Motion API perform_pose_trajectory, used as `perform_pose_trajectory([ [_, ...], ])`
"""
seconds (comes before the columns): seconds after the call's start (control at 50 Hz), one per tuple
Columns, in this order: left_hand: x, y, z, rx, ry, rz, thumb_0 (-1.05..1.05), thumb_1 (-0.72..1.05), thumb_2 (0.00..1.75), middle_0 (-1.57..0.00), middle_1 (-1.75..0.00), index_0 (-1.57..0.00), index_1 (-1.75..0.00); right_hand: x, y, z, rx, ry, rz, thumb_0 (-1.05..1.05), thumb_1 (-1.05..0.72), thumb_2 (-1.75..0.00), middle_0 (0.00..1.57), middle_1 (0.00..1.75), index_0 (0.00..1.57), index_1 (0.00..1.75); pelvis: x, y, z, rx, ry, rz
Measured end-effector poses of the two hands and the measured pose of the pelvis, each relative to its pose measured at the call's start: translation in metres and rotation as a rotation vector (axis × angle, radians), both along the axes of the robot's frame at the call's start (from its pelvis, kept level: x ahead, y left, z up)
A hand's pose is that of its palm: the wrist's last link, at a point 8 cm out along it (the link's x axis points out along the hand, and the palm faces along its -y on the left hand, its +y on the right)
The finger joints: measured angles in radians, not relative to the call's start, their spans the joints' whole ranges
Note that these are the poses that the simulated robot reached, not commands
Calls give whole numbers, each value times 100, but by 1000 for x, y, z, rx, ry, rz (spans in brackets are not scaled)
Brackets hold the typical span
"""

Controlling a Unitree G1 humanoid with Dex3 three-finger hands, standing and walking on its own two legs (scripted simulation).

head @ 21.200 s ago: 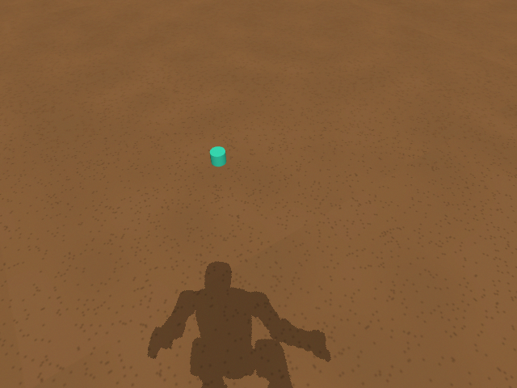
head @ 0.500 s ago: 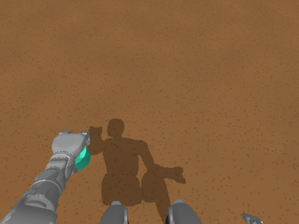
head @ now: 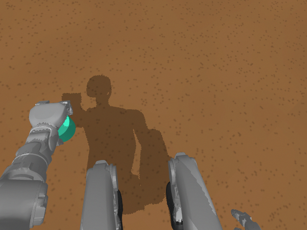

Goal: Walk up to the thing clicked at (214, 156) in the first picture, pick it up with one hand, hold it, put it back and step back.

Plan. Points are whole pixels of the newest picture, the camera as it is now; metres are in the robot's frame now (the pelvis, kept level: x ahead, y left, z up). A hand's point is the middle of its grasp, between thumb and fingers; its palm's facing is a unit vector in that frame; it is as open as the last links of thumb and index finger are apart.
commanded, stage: crouch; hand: left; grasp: from above
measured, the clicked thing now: (57, 126) +0.42 +0.25 -0.19
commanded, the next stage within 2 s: lower in 0.98 s
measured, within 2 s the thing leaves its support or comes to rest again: rests again in 1.96 s
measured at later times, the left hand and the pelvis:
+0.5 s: hand (67, 127) +0.43 +0.25 -0.27, palm faces -0.47 -0.03 -0.88, open 10.6 cm; pelvis -0.01 -0.01 -0.10, yaw -2 degrees
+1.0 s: hand (71, 127) +0.45 +0.25 -0.32, palm faces -0.47 -0.03 -0.88, open 10.6 cm; pelvis -0.02 -0.01 -0.15, yaw -4 degrees
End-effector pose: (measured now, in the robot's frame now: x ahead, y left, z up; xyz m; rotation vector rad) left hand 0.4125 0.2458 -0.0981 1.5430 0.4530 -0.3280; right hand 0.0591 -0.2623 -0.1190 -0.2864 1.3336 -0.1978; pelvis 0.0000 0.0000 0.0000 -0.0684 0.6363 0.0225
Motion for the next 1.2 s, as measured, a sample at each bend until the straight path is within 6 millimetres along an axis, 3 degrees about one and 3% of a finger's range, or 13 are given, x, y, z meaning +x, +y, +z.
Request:
perform_pose_trajectory([
  [0.12,5,4,-41,-3,-21,7,-1,-15,72,-46,-86,-58,-81,10,-9,-31,-11,-1,62,1,-90,-90,21,29,20,30,-5,-3,-34,-9,16,3],
  [0.26,17,7,-72,0,-29,33,-1,-16,73,-47,-85,-59,-80,10,-20,-53,-36,8,87,1,-91,-90,21,29,20,30,-8,-6,-62,-17,22,-7],
  [0.58,29,8,-124,-11,3,28,-1,-15,72,-47,-85,-58,-81,-33,-20,-89,-21,104,50,1,-91,-90,21,29,20,30,-14,-6,-107,-28,3,-22],
  [0.82,35,8,-151,-13,-5,18,-1,-15,72,-47,-85,-58,-81,-52,-15,-115,-3,146,50,1,-91,-90,21,29,20,30,-19,-6,-134,-34,-14,-29],
  [1.2,42,11,-178,-15,3,20,-1,-16,72,-49,-83,-60,-79,-48,-18,-130,-12,161,86,1,-91,-90,21,29,20,30,-16,-6,-155,-49,-22,-38],
])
